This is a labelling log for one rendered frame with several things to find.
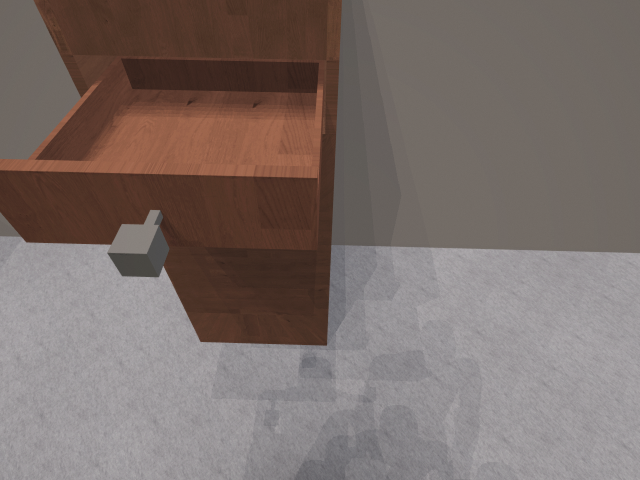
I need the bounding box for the handle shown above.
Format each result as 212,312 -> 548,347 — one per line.
107,210 -> 169,277

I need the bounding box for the cabinet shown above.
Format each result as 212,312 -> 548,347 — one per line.
34,0 -> 342,346

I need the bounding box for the drawer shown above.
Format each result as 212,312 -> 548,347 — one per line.
0,56 -> 325,250

